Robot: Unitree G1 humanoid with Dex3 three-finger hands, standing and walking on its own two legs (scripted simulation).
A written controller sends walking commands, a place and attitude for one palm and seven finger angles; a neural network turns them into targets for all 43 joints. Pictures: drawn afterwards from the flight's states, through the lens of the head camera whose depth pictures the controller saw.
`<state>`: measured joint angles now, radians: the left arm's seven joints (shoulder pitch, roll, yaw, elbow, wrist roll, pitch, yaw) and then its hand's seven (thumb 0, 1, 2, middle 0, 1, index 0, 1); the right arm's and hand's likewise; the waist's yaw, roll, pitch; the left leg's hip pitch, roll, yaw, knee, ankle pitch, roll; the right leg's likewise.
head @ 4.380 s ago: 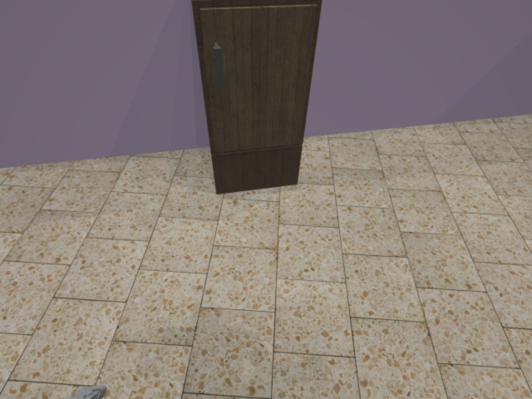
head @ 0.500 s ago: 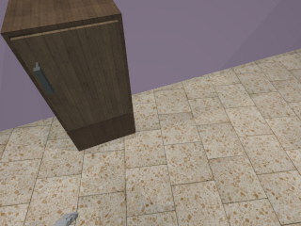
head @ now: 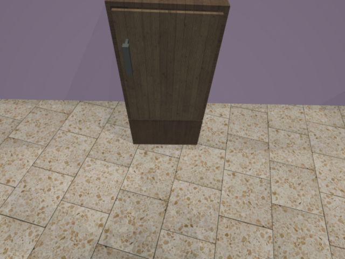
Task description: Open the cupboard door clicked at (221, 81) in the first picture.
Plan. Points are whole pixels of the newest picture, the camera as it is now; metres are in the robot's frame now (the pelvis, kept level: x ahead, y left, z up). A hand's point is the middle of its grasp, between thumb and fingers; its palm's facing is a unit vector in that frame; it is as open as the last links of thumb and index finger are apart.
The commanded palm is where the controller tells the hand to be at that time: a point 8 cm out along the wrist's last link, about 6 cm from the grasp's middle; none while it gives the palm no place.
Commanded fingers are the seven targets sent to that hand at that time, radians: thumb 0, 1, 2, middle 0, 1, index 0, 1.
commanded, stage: take the last steps up to it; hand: left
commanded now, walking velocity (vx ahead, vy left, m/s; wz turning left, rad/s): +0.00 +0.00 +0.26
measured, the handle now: (128, 57) +0.82 +0.26 -0.04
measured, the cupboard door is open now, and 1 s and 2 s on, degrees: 0 0 0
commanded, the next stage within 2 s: come to a stop and stand still in 1.06 s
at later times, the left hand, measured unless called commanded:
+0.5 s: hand out of the picture +0.12 +0.18 -0.15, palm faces +0.03 -0.98 -0.21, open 7.4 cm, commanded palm none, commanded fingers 0.00 0.90 0.90 -0.20 -0.30 -0.20 -0.30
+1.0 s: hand out of the picture +0.07 +0.14 -0.17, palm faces +0.23 -0.97 -0.11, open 7.4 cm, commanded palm none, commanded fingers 0.00 0.90 0.90 -0.20 -0.30 -0.20 -0.30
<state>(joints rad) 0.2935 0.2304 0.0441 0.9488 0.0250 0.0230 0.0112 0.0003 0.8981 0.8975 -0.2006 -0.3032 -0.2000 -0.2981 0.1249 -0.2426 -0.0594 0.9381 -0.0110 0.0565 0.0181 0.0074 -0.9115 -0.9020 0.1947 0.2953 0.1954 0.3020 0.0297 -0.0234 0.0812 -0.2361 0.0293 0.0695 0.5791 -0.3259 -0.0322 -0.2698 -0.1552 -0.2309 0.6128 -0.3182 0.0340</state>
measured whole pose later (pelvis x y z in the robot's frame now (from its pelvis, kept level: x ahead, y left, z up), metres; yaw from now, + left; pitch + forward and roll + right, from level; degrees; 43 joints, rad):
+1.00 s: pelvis +0.21 +0.03 +0.00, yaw +6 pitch +0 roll -1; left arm 0.50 0.10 0.02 1.17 0.03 -0.06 0.01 0.00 0.90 0.90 -0.20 -0.30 -0.20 -0.30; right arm 0.13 -0.17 -0.05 1.02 -0.03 -0.02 0.02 0.01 -0.91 -0.90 0.19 0.30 0.19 0.30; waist 0.06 0.00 0.06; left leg -0.41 0.07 0.11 0.59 -0.18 0.02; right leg 0.02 -0.05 -0.16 0.44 -0.44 0.03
